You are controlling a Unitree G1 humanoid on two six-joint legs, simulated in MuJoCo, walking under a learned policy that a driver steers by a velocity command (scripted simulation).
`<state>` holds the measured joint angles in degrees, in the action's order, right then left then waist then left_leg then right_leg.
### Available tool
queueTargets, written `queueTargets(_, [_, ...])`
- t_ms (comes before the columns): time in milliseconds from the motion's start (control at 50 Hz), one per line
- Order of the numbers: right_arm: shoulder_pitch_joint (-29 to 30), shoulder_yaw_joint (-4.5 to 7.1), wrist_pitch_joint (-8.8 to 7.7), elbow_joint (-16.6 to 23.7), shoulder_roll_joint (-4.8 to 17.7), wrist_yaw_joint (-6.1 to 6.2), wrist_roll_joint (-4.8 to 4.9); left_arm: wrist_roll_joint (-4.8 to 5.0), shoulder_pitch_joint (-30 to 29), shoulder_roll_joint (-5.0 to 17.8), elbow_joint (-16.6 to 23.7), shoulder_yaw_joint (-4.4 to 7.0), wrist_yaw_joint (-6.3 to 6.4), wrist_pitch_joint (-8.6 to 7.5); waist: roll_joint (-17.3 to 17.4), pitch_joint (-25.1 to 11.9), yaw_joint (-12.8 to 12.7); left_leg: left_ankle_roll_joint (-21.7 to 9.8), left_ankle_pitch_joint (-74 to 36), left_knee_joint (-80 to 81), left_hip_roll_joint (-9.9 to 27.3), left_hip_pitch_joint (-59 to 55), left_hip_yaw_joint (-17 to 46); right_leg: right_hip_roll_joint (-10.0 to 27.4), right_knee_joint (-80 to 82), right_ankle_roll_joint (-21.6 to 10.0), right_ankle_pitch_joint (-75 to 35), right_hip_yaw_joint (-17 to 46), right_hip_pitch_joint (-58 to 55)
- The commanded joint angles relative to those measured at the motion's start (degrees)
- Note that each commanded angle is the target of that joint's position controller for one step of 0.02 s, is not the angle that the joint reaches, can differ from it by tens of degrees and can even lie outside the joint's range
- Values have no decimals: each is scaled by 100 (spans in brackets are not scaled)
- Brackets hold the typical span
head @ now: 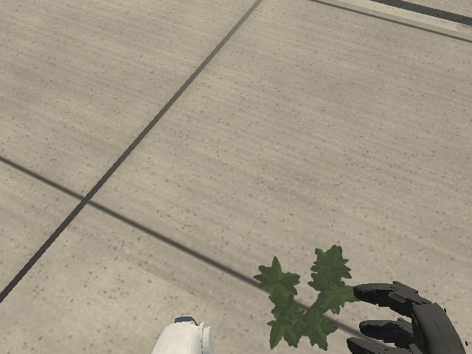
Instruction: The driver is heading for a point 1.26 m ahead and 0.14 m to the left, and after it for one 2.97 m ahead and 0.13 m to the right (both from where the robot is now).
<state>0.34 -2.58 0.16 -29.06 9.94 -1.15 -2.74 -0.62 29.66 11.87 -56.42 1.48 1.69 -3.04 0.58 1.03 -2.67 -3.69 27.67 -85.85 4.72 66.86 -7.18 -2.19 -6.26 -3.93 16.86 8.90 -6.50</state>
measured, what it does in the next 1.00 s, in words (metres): climbs: left foot 0.12 m higher, then right foot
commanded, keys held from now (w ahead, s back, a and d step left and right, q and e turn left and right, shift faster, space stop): w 1.00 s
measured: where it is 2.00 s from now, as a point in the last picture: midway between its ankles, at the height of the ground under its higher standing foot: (239, 127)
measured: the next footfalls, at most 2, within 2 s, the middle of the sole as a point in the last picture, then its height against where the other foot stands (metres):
left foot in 0.08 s outside the picture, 0.12 m higher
right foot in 0.68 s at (281, 262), level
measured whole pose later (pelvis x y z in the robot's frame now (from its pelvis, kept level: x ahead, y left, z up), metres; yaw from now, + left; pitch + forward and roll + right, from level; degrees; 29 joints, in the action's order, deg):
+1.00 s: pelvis +0.65 +0.06 +0.13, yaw +0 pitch +4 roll -3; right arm -3.9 1.0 -5.9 -41.6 14.9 0.2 0.5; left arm 0.9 21.6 12.3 -53.4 1.2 -0.3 -5.5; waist 2.1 -0.7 -3.7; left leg 0.7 -0.8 -45.5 7.5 43.8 3.4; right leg -5.3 -14.2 -3.4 11.8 -0.4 5.9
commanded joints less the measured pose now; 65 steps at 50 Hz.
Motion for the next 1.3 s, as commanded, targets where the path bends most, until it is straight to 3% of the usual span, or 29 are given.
queueTargets(20, [-196,81,-42,359,273,-114,72,125,-225,1060,399,158,-28,-60,-588,-508,521,-266,-797,1585,-607,-3804,-449,1134,199,-805,-6694,-231,1753])
queueTargets(60, [-2064,398,-47,-188,853,26,190,107,-382,1780,430,430,-114,-153,-940,-1654,1449,-393,-539,2416,-967,-5218,44,1398,-2139,-514,-9235,-270,857])
queueTargets(80, [-2747,526,-86,-472,1101,82,140,130,-597,1760,433,500,-167,-237,-649,-1941,1766,-523,-325,3283,-698,-5872,826,1221,-3755,-288,-8218,-325,976])
queueTargets(100, [-3265,728,-177,-856,1803,126,-20,331,-276,886,700,351,-316,-317,1611,-2304,1422,-1055,534,5291,874,-6826,4057,-113,-6383,20,-3301,-345,2620])
queueTargets(120, [-2725,772,-76,-892,1808,162,170,-78,57,713,707,368,-440,-367,1821,-2609,970,-1071,507,6966,1406,-6748,6905,-764,-8243,21,-533,353,3358])
queueTargets(140, [-3296,371,-204,-1090,1314,-190,0,-310,-260,534,600,367,-948,-297,1279,-519,1231,-1225,2157,6726,907,-5533,6624,-1072,-10580,-414,-1747,1709,5372])
queueTargets(160, [-2430,399,-315,-1491,1017,-376,-6,-247,-571,551,826,312,-901,-296,383,-63,656,-1434,1557,6432,935,-4995,5355,-864,-11124,-640,-1869,1457,6135])
queueTargets(180, [-1938,285,-421,-1756,542,-428,-27,-359,-617,382,1063,146,-811,-275,-470,-506,326,-1608,827,6289,1011,-4763,4693,-656,-11321,-790,-1717,1195,6236])
queueTargets(220, [-1208,89,-627,-2222,-207,-346,-245,-342,-639,51,1334,-148,-721,-126,-650,-507,-303,-1127,66,6424,888,-3978,3345,83,-10915,-915,-2092,891,6495])
queueTargets(280, [-570,95,-983,-2309,-88,-238,-214,-190,-1057,400,1586,-132,-637,-96,-299,-364,-601,-367,-1017,6921,196,-3038,1450,608,-9249,-630,-2009,212,5701])
queueTargets(320, [-1193,202,-1135,-2345,454,-111,-272,-155,-1841,665,1807,-25,-654,-281,150,-531,-101,-40,-1987,6983,-338,-3269,628,553,-8146,-223,-2150,-339,5172])
queueTargets(380, [-2805,324,-1084,-2585,940,-42,-246,-126,-2671,634,1949,14,-559,-360,397,-493,560,-135,-4424,6708,55,-5760,1063,342,-6734,364,-1805,-435,6319])
queueTargets(480, [-3176,360,-941,-2667,776,-353,-56,-268,-3406,251,2136,-13,-589,-17,441,46,445,-423,-4910,7216,563,-6850,1271,479,-4298,273,-2515,-675,6225])
queueTargets(560, [-3714,411,-870,-2918,855,-324,-30,-136,-4112,336,2263,78,-612,-5,318,148,523,-195,-5669,7253,609,-7656,1106,203,-2929,116,-2150,-1015,5719])
queueTargets(620, [-3643,514,-820,-2940,1209,-319,-21,-87,-4047,515,2200,192,-560,-17,489,-3,248,6,-7580,6843,592,-7643,901,-100,-2501,-18,-1642,-1299,4497])
queueTargets(660, [-2989,628,-783,-2762,1566,-327,-92,-24,-2732,757,1756,298,-427,-85,463,-375,-386,297,-8904,5859,646,-6947,843,-184,-2543,-249,-1865,-1190,2768])
queueTargets(680, [-2571,606,-802,-2551,1548,-319,-121,54,-1273,970,1293,363,-323,-134,277,-1196,-819,615,-8742,4872,477,-5943,867,-20,-3035,-582,-2123,-939,656])
queueTargets(700, [-3423,393,-821,-2554,892,-268,-226,4,-92,1188,948,415,-314,-148,-1079,-2544,-754,1053,-5191,2459,-252,-3949,904,1130,-3492,-1820,-3661,378,-2458])
queueTargets(720, [-3368,259,-855,-2400,649,-433,-189,-184,841,969,642,349,-305,-184,-1456,-3073,-1012,1148,662,705,-1270,-2117,1295,2260,-2450,-2562,-3081,2708,-3726])
queueTargets(740, [-1966,476,-902,-1967,972,-101,693,169,-444,1273,811,439,-164,-134,-729,-1773,-690,541,388,-67,-889,-2186,1655,2182,-1696,-1904,-2392,2886,-1586])
queueTargets(780, [-1398,451,-920,-1585,1020,85,581,133,-1769,704,1119,197,-148,-254,17,-424,17,178,-642,343,-348,-2279,1278,1894,-884,-1431,-2305,1560,769])
queueTargets(900, [-1485,424,-611,-1272,774,168,317,73,-1712,788,884,125,-236,-376,-102,46,597,404,-1854,2055,363,-2779,980,1092,-77,-1135,-2397,-18,2763])
queueTargets(1040, [100,413,-610,-793,832,76,406,275,-766,1154,563,256,-150,-263,-331,-23,-101,407,-3382,5337,-11,-3377,877,1226,-457,-756,-2001,-205,1417])
queueTargets(1140, [-1282,726,-678,-1091,1415,32,305,126,-884,1065,591,268,-127,-61,-404,-877,657,-190,-2664,5757,-250,-5381,712,1048,-2584,-301,-3595,-385,954])
queueTargets(1160, [-2401,846,-664,-1274,1876,72,249,-25,-872,802,788,156,-105,-76,301,-1805,1003,-564,-3193,5497,847,-7140,1958,610,-4459,-100,-1970,-735,2097])
queueTargets(1180, [-2543,913,-618,-1409,2125,12,267,79,0,199,771,-15,-178,-203,1983,-2466,619,-1535,-1993,6234,1846,-8896,4528,-219,-6256,218,1393,-711,4324])
queueTargets(1220, [-2156,738,-577,-1289,1362,47,338,257,-998,1073,875,192,-213,-335,756,-1447,871,-1145,-1121,6682,1526,-8051,3993,345,-6996,164,965,-268,5372])
queueTargets(1260, [-1469,686,-583,-1229,1191,32,252,143,-1575,976,1058,211,-132,-316,106,-659,528,-1034,-2293,7003,1138,-6460,2949,782,-6439,217,175,-475,4940])
queueTargets(1300, [-1343,643,-630,-1278,993,-11,220,128,-1362,799,1064,209,-114,-195,364,-560,231,-1020,-2590,7342,909,-5849,2489,945,-6046,256,-44,-443,4417])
